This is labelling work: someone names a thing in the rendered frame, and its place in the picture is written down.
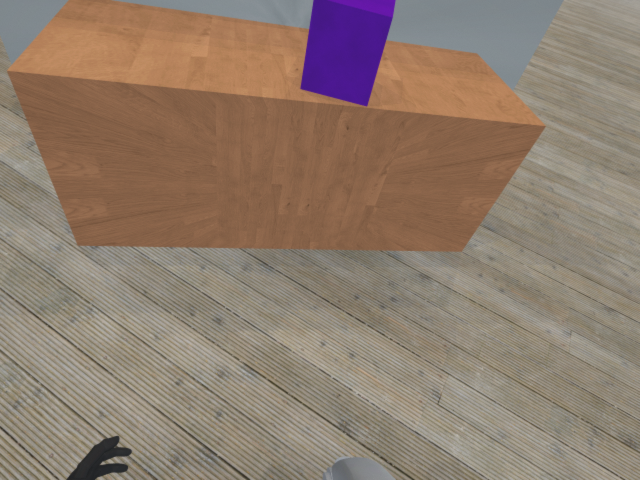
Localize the right robot thigh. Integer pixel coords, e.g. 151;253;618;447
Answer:
323;457;396;480

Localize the carton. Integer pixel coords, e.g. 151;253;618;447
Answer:
300;0;396;106

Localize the pedestal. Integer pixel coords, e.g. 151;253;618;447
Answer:
7;0;546;252

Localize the left robot hand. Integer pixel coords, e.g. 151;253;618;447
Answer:
67;436;132;480

